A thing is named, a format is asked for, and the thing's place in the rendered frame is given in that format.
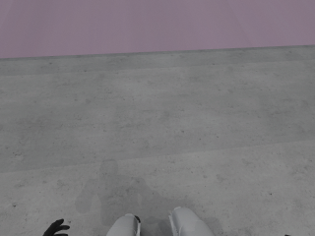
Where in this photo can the robot right thigh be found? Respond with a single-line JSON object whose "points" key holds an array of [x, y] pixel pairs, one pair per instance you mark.
{"points": [[185, 222]]}

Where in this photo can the robot left shin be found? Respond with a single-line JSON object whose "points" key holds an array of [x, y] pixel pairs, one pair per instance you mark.
{"points": [[129, 214]]}

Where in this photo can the left robot hand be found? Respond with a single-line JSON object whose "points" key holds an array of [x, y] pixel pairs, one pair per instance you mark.
{"points": [[55, 227]]}

